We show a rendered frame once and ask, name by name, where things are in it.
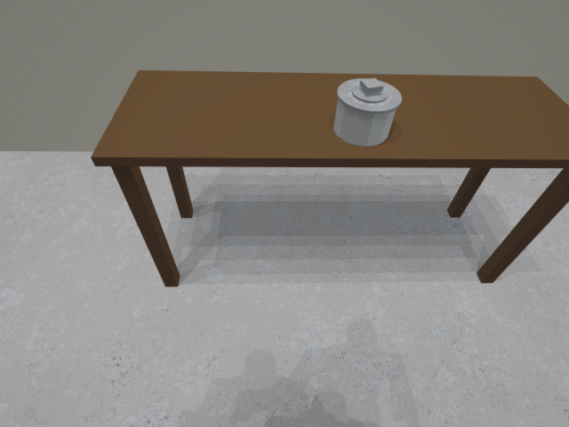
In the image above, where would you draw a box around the table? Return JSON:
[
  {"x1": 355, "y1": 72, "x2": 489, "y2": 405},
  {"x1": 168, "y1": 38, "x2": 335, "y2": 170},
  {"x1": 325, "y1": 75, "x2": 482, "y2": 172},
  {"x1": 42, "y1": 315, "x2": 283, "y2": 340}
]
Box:
[{"x1": 91, "y1": 70, "x2": 569, "y2": 287}]

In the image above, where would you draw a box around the knob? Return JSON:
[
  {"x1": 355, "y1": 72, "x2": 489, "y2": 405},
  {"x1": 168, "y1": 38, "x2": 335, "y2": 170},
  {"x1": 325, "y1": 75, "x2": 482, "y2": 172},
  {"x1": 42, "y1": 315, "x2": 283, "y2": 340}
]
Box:
[{"x1": 360, "y1": 78, "x2": 383, "y2": 93}]

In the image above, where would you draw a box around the lid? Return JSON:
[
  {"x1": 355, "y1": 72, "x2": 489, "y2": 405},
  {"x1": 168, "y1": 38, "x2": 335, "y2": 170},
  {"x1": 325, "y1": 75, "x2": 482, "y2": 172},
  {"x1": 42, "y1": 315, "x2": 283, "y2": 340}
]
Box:
[{"x1": 337, "y1": 78, "x2": 402, "y2": 115}]

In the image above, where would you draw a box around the pot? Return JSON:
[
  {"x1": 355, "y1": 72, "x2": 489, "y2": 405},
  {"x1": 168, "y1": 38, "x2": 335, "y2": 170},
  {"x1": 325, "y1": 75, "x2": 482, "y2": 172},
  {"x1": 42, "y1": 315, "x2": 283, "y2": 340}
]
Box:
[{"x1": 333, "y1": 99, "x2": 396, "y2": 147}]

